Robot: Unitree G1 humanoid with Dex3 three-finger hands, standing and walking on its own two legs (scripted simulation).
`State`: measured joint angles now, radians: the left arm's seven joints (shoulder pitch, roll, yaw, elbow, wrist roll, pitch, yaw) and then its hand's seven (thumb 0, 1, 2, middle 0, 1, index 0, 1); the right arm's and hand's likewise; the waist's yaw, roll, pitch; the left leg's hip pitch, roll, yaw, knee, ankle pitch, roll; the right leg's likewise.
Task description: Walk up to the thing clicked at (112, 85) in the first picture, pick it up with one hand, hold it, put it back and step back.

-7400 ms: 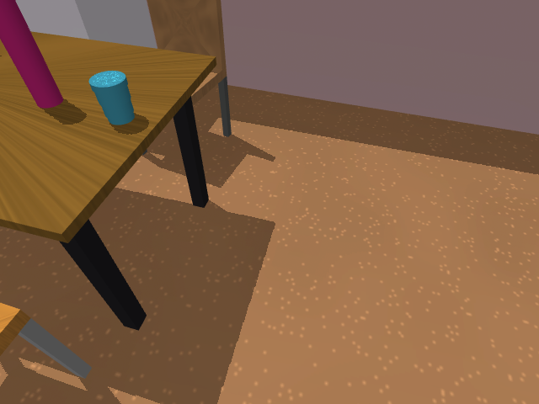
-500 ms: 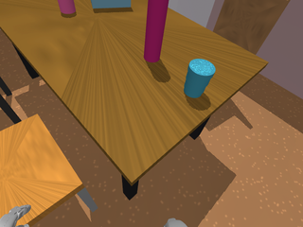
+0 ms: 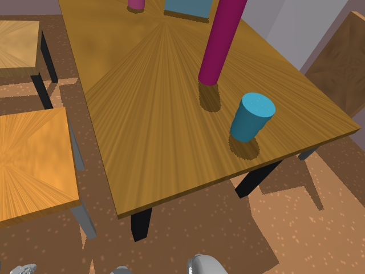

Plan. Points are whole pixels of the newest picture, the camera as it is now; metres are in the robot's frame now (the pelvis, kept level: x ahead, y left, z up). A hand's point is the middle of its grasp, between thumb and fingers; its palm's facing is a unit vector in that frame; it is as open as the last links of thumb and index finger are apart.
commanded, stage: walk up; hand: right
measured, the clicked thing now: (249, 119) +0.51 -0.20 +0.04
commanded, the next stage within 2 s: none
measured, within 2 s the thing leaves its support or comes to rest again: neither
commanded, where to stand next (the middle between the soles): +0.06 -0.20 m, yaw +22 degrees
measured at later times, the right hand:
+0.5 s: hand out of the picture +0.14 -0.51 -0.13, palm faces -0.31 +0.80 -0.51, open 7.4 cm
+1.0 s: hand (338, 265) +0.17 -0.43 -0.12, palm faces -0.44 +0.81 -0.40, open 7.4 cm
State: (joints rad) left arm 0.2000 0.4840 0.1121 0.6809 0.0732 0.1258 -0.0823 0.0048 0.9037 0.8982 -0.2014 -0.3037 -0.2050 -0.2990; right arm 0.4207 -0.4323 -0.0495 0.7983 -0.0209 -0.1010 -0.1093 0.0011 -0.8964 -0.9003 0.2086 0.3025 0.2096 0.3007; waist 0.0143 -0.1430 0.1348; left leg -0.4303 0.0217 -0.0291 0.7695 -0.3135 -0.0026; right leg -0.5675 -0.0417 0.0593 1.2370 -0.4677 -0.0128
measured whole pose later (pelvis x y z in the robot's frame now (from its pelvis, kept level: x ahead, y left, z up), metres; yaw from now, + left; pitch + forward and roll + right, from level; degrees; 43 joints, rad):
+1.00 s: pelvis -0.03 -0.24 +0.01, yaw +26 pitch -2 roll +1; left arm 0.31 0.42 0.07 0.90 0.03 0.01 -0.03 0.00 0.90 0.90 -0.20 -0.30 -0.21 -0.30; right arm 0.22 -0.37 -0.03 0.88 -0.02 -0.04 0.00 0.00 -0.90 -0.90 0.20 0.30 0.21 0.30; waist 0.04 -0.03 0.06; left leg -0.27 -0.02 0.02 0.64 -0.34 0.04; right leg -0.41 -0.08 -0.08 0.91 -0.49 -0.02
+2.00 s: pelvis +0.02 -0.23 +0.04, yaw +23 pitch -2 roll +0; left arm 0.06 0.35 0.01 1.16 0.01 -0.02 0.00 0.00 0.90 0.90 -0.20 -0.30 -0.21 -0.30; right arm 0.06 -0.36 -0.03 1.14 -0.01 0.01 0.01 0.00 -0.90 -0.90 0.20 0.30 0.20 0.30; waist 0.01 0.00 0.07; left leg -0.07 0.02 0.04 0.36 -0.26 -0.01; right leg -0.19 -0.05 0.00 0.39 -0.17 0.04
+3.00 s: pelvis +0.02 -0.25 +0.04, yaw +23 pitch -2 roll +0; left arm 0.10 0.35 0.00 1.13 0.01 -0.01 0.00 0.00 0.90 0.90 -0.20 -0.30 -0.21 -0.30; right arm 0.10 -0.35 -0.02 1.14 -0.01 0.00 0.02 0.00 -0.90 -0.90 0.20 0.30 0.20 0.30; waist 0.00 0.01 0.06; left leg -0.04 0.05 0.03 0.30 -0.22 -0.04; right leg -0.17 -0.02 -0.01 0.34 -0.14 0.01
